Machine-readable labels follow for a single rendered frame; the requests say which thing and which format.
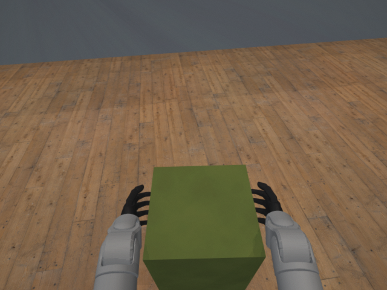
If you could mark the left robot hand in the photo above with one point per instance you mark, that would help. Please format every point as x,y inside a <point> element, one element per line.
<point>132,205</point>

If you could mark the robot left forearm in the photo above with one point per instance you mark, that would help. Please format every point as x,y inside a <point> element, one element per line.
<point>119,256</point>

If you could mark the right robot hand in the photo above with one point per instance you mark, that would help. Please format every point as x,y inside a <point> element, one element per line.
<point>270,203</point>

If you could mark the carton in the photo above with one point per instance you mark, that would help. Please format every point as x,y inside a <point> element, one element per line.
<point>202,231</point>

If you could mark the robot right forearm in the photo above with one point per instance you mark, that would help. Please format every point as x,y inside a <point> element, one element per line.
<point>293,258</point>

